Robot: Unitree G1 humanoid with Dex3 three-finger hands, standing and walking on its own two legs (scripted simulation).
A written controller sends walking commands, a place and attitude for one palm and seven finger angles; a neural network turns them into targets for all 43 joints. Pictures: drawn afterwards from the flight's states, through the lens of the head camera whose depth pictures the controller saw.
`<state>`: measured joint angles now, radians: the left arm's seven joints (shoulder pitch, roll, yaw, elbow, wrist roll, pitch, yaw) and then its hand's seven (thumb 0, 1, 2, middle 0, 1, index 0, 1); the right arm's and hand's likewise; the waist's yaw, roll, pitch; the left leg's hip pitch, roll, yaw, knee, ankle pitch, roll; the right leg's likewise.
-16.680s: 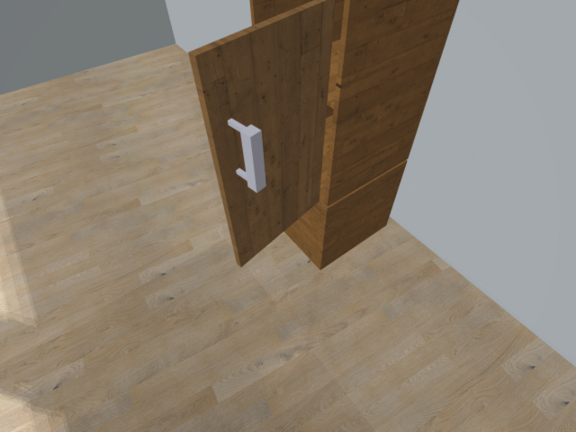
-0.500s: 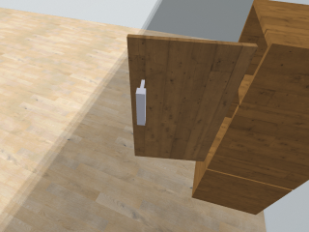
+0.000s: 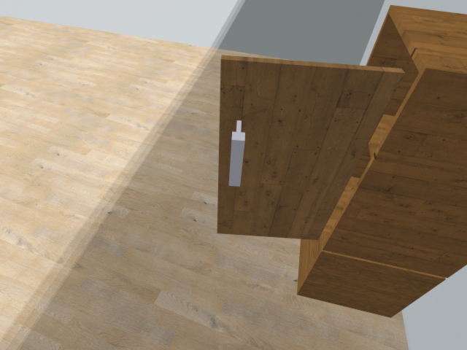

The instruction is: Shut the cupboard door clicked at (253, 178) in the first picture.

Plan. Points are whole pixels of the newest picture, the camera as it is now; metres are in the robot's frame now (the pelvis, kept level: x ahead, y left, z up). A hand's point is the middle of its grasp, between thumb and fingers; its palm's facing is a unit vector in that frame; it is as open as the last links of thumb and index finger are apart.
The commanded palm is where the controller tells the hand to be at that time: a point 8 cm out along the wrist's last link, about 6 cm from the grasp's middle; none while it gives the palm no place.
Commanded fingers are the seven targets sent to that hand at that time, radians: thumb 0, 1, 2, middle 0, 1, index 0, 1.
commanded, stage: come to a stop and stand still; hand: left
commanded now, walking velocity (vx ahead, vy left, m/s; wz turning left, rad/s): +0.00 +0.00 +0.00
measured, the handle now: (236, 153) +0.51 +0.02 +0.05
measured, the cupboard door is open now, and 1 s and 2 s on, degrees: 100 100 100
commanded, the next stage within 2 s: look again from close up in 1.12 s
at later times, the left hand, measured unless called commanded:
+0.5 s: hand out of the picture -0.02 +0.28 -0.18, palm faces +0.04 -0.99 -0.14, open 7.3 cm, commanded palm none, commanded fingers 0.00 0.90 0.90 -0.20 -0.30 -0.20 -0.30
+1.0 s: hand out of the picture +0.00 +0.35 -0.20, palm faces +0.01 -0.99 -0.14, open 7.4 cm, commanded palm none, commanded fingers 0.00 0.90 0.90 -0.20 -0.30 -0.20 -0.30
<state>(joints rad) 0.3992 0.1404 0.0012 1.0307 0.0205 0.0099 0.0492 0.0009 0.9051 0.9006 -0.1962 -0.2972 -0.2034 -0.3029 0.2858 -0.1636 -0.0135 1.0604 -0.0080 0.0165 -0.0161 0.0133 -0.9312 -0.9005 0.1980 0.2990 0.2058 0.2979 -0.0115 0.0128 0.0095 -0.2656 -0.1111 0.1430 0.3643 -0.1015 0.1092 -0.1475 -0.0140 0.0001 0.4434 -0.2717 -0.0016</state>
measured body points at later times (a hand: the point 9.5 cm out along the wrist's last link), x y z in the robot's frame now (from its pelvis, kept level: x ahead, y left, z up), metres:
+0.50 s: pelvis -0.04 +0.09 +0.01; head -0.05 +0.15 +0.46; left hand -0.03 +0.33 -0.17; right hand -0.05 -0.13 -0.12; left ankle +0.02 +0.09 -0.73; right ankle -0.07 -0.08 -0.64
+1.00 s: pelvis -0.08 +0.17 -0.02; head -0.08 +0.21 +0.43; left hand -0.01 +0.40 -0.19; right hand -0.14 -0.06 -0.15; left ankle -0.01 +0.22 -0.74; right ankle -0.09 +0.00 -0.62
